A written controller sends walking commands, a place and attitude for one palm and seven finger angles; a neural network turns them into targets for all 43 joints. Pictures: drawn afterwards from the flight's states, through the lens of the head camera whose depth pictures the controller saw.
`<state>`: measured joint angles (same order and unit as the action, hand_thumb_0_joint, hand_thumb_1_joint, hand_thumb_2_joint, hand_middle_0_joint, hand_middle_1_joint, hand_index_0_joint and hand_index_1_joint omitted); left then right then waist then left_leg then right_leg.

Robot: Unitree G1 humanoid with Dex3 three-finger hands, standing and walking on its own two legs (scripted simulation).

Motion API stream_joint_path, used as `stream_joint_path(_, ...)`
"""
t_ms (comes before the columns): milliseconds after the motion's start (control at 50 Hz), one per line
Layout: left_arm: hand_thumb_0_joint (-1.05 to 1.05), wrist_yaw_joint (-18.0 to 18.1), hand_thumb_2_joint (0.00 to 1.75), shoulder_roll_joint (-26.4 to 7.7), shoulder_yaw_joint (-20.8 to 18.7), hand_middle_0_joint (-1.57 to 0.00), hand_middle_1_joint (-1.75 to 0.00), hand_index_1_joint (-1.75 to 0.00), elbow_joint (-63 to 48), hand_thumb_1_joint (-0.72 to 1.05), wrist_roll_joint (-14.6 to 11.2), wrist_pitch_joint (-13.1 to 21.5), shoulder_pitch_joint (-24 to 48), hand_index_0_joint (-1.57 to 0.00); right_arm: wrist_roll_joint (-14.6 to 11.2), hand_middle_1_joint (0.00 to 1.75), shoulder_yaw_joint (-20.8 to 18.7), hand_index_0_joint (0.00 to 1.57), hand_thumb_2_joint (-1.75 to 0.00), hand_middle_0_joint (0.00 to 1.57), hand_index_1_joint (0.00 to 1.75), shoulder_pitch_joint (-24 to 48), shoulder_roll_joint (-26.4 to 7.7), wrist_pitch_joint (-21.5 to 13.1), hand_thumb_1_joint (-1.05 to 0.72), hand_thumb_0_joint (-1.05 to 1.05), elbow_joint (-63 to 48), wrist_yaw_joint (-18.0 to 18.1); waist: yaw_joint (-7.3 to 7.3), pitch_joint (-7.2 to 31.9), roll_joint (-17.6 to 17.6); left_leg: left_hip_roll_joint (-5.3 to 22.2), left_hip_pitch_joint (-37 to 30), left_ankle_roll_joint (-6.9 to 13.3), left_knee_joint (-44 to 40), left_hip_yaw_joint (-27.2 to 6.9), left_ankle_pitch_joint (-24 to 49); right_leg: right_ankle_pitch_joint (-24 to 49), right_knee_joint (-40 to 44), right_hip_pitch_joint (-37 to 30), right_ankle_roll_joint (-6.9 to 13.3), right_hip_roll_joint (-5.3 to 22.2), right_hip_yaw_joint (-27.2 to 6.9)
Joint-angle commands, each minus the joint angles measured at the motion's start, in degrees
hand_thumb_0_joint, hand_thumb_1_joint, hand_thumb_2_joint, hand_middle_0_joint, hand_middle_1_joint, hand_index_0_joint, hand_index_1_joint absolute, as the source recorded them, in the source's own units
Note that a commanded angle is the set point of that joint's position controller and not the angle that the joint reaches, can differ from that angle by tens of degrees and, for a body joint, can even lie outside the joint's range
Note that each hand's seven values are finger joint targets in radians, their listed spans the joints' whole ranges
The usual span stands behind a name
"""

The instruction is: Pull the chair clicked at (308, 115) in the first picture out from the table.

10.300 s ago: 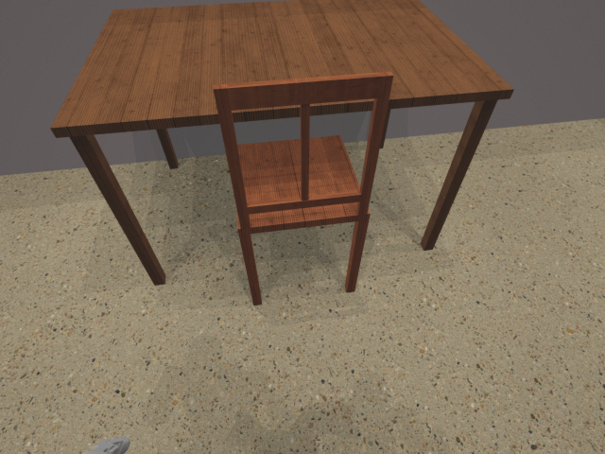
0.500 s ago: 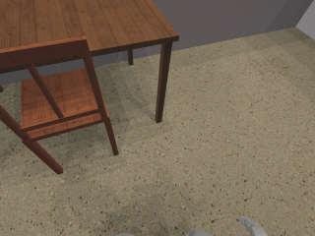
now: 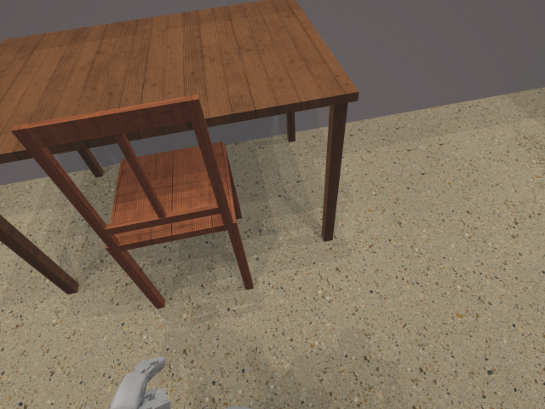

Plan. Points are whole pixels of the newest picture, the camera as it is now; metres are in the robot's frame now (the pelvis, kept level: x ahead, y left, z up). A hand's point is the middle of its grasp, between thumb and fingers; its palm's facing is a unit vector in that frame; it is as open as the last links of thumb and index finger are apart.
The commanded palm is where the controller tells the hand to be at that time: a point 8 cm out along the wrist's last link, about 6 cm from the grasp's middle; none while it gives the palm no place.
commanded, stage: turn to face it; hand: left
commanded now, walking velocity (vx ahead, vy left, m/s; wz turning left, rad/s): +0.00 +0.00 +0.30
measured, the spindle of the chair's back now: (143, 179) +0.64 +0.34 -0.09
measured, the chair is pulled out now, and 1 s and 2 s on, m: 0.00 0.00 0.00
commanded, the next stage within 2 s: take the last steps up to it in 0.12 s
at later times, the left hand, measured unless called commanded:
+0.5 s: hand out of the picture -0.06 +0.25 -0.17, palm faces +0.22 -0.95 -0.21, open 7.4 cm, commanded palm none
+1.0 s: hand (176, 371) +0.22 +0.19 -0.15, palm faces +0.19 -0.96 -0.21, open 7.3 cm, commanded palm none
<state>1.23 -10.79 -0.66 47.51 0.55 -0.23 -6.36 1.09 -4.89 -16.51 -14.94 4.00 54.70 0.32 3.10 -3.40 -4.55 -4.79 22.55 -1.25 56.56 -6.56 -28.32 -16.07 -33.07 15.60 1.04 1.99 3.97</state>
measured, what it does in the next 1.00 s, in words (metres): walks ahead: left foot, then right foot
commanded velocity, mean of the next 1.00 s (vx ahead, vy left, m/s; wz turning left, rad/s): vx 0.21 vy -0.01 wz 0.07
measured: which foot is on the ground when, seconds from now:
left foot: up 0.00-0.32, down 0.34-0.88, up 0.90-1.00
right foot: down 0.00-0.34, up 0.36-0.84, down 0.86-1.00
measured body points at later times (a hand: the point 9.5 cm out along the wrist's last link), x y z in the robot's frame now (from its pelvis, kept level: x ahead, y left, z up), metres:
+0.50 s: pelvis +0.00 +0.05 +0.01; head -0.01 +0.07 +0.46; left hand -0.07 +0.30 -0.15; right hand +0.08 -0.18 -0.13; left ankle -0.05 +0.13 -0.73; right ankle +0.03 -0.09 -0.66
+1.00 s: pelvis +0.16 +0.01 +0.00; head +0.18 -0.01 +0.45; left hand +0.21 +0.25 -0.14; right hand +0.13 -0.22 -0.17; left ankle +0.04 +0.12 -0.64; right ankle +0.23 -0.06 -0.73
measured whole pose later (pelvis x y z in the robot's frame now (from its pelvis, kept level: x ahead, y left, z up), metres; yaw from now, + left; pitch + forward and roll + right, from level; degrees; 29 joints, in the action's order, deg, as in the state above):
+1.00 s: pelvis +0.16 +0.01 +0.00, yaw +9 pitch -1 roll +1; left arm 0.2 -7.4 -2.3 57.4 0.3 3.5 -10.3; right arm 1.1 -2.3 -22.8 -9.9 -0.8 64.8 1.3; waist 1.4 -3.4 -3.0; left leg 1.8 19.4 2.6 68.1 0.7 -23.8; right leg -12.5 -32.0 18.4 4.3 0.3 7.7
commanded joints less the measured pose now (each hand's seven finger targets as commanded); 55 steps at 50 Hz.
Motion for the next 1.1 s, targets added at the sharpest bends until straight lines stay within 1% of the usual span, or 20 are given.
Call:
stream_joint_path(0, 0.0, 0.94, 0.9, -9.8, -3.49, -0.2, -0.3, -0.3, -3.97, 0.9, 0.37, 0.61, 0.68, -0.2, 0.32, 0.3, -0.97, 0.2, -0.9, 0.2, 0.3, -0.83, -4.07, -0.7, -0.9, 0.0, -3.48, -1.1, -0.97, 0.65, 15.35, 5.31, 6.43, -1.09, 14.87, 2.06, 5.54, 8.88, 17.38, -0.36, 5.56, 15.8, -9.68)
stream_joint_path(200, 0.0, 0.64, 0.9, -12.75, -4.67, -0.2, -0.3, -0.3, 1.72, 0.9, 1.44, 0.36, -9.58, -0.2, -0.46, 0.3, 0.76, 0.2, -0.9, 0.2, 0.3, 6.11, -1.16, -1.26, -0.9, 0.0, -3.5, -1.0, -5.52, 3.26, 16.19, 4.82, -0.74, -1.06, -9.52, 7.9, 0.62, 17.09, 14.6, -7.05, 7.78, 16.78, -6.05)
stream_joint_path(280, 0.0, 0.06, 0.9, -12.39, -4.72, -0.2, -0.3, -0.3, 4.14, 0.9, 0.86, 0.14, -9.72, -0.2, -0.09, 0.3, 1.39, 0.2, -0.9, 0.2, 0.3, -0.48, -1.11, -3.04, -0.9, 0.0, -1.22, -0.78, -2.75, 6.63, 13.64, 3.57, -16.14, 0.56, -28.86, 10.42, 8.75, -3.63, 11.14, -0.95, 3.53, 14.39, -3.64)
stream_joint_path(300, 0.0, -0.31, 0.9, -10.33, -4.2, -0.2, -0.3, -0.3, 4.09, 0.9, 0.32, -0.2, -9.12, -0.2, 0.03, 0.3, 0.98, 0.2, -0.9, 0.2, 0.3, -3.93, -3.55, -3.77, -0.9, 0.0, -0.18, -0.63, -0.75, 7.4, 6.22, 6.49, -23.05, 1.62, -34.97, 5.67, 8.3, -11.86, 4.56, 6.06, 1.22, 11.54, -0.79)
stream_joint_path(320, 0.0, -0.88, 0.9, -6.07, -3.43, -0.2, -0.3, -0.3, 2.91, 0.9, 0.06, -0.6, -8.89, -0.2, 0.84, 0.3, -0.44, 0.2, -0.9, 0.2, 0.3, -6.65, -9.15, -4.05, -0.9, 0.0, 0.28, -0.3, 0.87, 4.96, -11.84, 20.01, -25.69, 6.65, -42.35, -14.35, -3.6, -18.54, -10.23, 18.9, -2.23, 3.57, 5.37)
stream_joint_path(340, 0.0, -0.99, 0.9, -5.53, -2.78, -0.2, -0.3, -0.3, 0.87, 0.9, 0.78, -0.3, -4.47, -0.2, 0.83, 0.3, -0.85, 0.2, -0.9, 0.2, 0.3, -8.91, -11.84, -3.98, -0.9, 0.0, 0.04, 0.07, 2.51, 0.07, -13.78, 26.38, -21.58, 11.47, -48.38, -23.84, -6.07, -18.52, -19.38, 25.07, -2.18, 1.21, 2.74)
stream_joint_path(360, 0.0, -1.46, 0.9, -6.35, -3.13, -0.2, -0.3, -0.3, 0.58, 0.9, 0.8, 0.22, -3.25, -0.2, 0.87, 0.3, -0.34, 0.2, -0.9, 0.2, 0.3, -6.58, -11.48, -3.95, -0.9, 0.0, -0.37, 0.44, 1.28, -3.24, -8.26, 27.08, -16.94, 13.89, -49.79, -21.87, -9.2, -14.6, -23.66, 25.62, -1.19, 3.86, -1.06)
stream_joint_path(380, 0.0, -1.56, 0.9, -6.74, -3.25, -0.2, -0.3, -0.3, 2.29, 0.9, 1.4, 0.01, -3.9, -0.2, 0.79, 0.3, 0.33, 0.2, -0.9, 0.2, 0.3, -4.16, -8.51, -4.36, -0.9, 0.0, -0.17, 0.75, -0.05, -3.32, -10.07, 23.24, -14.35, 12.2, -50.22, -19.65, -11.48, -10.98, -27.02, 24.78, -0.88, 3.76, -2.1)
stream_joint_path(420, 0.0, -2.4, 0.9, -6.54, -3.05, -0.2, -0.3, -0.3, 5.79, 0.9, 1.44, 0.36, -7.61, -0.2, 0.39, 0.3, 1.92, 0.2, -0.9, 0.2, 0.3, -1.03, -4.5, -5.32, -0.9, 0.0, -0.58, 1.13, -2.08, -5.7, -5.95, 18.3, -12.81, 9.88, -49.23, -10.67, -1.98, -3.08, -29.33, 22.75, -1.1, 3.59, -2.61)
stream_joint_path(480, 0.0, -2.62, 0.9, -5.47, -2.67, -0.2, -0.3, -0.3, 8.35, 0.9, 1.04, 0.79, -10.26, -0.2, -0.34, 0.3, 2.31, 0.2, -0.9, 0.2, 0.3, -3.71, -3.09, -6.68, -0.9, 0.0, 0.91, 1.37, -2.59, -3.42, -2.01, 16.03, -17.35, 9.91, -48.02, -4.69, 12.96, 1.75, -29.63, 22.24, -2.07, 3.13, -1.71)
stream_joint_path(620, 0.0, -2.55, 0.9, -4.04, -2.74, -0.2, -0.3, -0.3, 6.85, 0.9, 0.72, 0.8, -5.09, -0.2, -0.23, 0.3, 2.21, 0.2, -0.9, 0.2, 0.3, -9.76, -1.81, -7.93, -0.9, 0.0, 4.46, 1.87, -1.43, -5.55, -0.79, 19.51, -22.65, 13.47, -48.21, -4.08, 23.81, 3.43, -23.05, 27.04, -3.03, 4.99, -2.12)
stream_joint_path(740, 0.0, -2.78, 0.9, -1.59, -2.6, -0.2, -0.3, -0.3, 5.1, 0.9, 0.28, 1.89, 0.34, -0.2, 0.65, 0.3, 1.98, 0.2, -0.9, 0.2, 0.3, -12.14, -1.92, -7.98, -0.9, 0.0, 7.28, 2.11, -0.06, -5.5, -2.12, 19.48, -23.34, 12.33, -43.14, -1.09, 36.54, 0.94, -7.6, 19.11, -0.68, 3.02, 0.99)
stream_joint_path(800, 0.0, -2.48, 0.9, -2.86, -3.45, -0.2, -0.3, -0.3, 8.46, 0.9, 0.31, 2.74, -10.33, -0.2, 0.35, 0.3, 1.87, 0.2, -0.9, 0.2, 0.3, -10.58, -2.57, -7.79, -0.9, 0.0, 8.01, 2.03, -5.23, -0.74, 1.6, 16.98, -17.13, 9.66, -31.62, 2.87, 44.83, 5.86, 0.9, -0.48, 1.14, -1.0, 3.36)
stream_joint_path(820, 0.0, -2.16, 0.9, -4.84, -4.06, -0.2, -0.3, -0.3, 10.95, 0.9, 0.62, 3.43, -17.87, -0.2, -0.1, 0.3, 1.95, 0.2, -0.9, 0.2, 0.3, -10.68, -1.83, -7.94, -0.9, 0.0, 8.14, 1.74, -8.26, 3.29, 4.36, 13.74, -12.39, 7.58, -22.17, 4.92, 41.62, 8.52, 3.3, -11.92, 1.91, -0.21, 1.12)
stream_joint_path(840, 0.0, -1.46, 0.9, -9.38, -5.31, -0.2, -0.3, -0.3, 13.04, 0.9, 1.14, 4.19, -25.21, -0.2, -0.75, 0.3, 2.22, 0.2, -0.9, 0.2, 0.3, -12.19, 0.56, -8.15, -0.9, 0.0, 7.48, 1.18, -10.51, 9.89, 14.0, 7.69, -1.62, 4.99, -6.57, 9.21, 26.29, 10.82, 5.68, -24.88, 6.39, 11.27, -14.29)
stream_joint_path(860, 0.0, -1.15, 0.9, -13.66, -5.94, -0.2, -0.3, -0.3, 13.86, 0.9, 0.34, 4.11, -28.42, -0.2, -1.06, 0.3, 2.37, 0.2, -0.9, 0.2, 0.3, -14.11, 1.79, -8.28, -0.9, 0.0, 6.41, 1.29, -9.29, 14.61, 19.99, 2.37, 4.69, 3.78, 10.48, 9.3, -4.37, 17.78, 14.47, -27.47, 12.44, 23.53, -32.36)
stream_joint_path(880, 0.0, -0.74, 0.9, -13.15, -5.64, -0.2, -0.3, -0.3, 12.62, 0.9, -0.42, 3.62, -25.24, -0.2, -1.04, 0.3, 2.06, 0.2, -0.9, 0.2, 0.3, -11.35, 0.87, -7.63, -0.9, 0.0, 5.64, 1.4, -8.75, 10.61, 12.7, 4.79, 7.23, 4.51, 17.48, 4.69, -4.88, 14.96, 17.16, -22.9, 14.39, 23.93, -32.53)
stream_joint_path(920, 0.0, -0.49, 0.9, -8.17, -4.55, -0.2, -0.3, -0.3, 10.43, 0.9, -0.26, 3.5, -14.47, -0.2, -0.42, 0.3, 1.82, 0.2, -0.9, 0.2, 0.3, -6.42, 2.46, -7.02, -0.9, 0.0, 5.71, 0.86, -6.04, 1.51, 8.37, 8.96, 8.39, 4.47, 19.4, 4.03, 4.07, 0.52, 20.96, -6.79, 12.13, 20.08, -25.72)
stream_joint_path(1000, 0.0, 0.05, 0.9, -2.57, -2.49, -0.2, -0.3, -0.3, 9.36, 0.9, 0.29, 4.03, -8.11, -0.2, 0.52, 0.3, 2.15, 0.2, -0.9, 0.2, 0.3, -10.08, 5.48, -4.65, -0.9, 0.0, 7.0, 0.28, -0.42, -0.68, 8.19, 10.63, 1.27, 2.24, 9.49, 5.94, 11.2, 6.65, 23.78, 6.36, 8.3, 13.34, -8.73)
stream_joint_path(1080, 0.0, -0.14, 0.9, -3.15, -2.54, -0.2, -0.3, -0.3, 10.65, 0.9, 0.46, 4.24, -10.97, -0.2, 0.53, 0.3, 2.1, 0.2, -0.9, 0.2, 0.3, -7.08, 5.43, -4.34, -0.9, 0.0, 5.76, -0.05, -1.59, 1.34, 9.01, 10.28, 1.92, 0.9, -2.08, 8.24, 13.2, 11.55, 23.69, 0.76, 9.0, 11.82, -6.36)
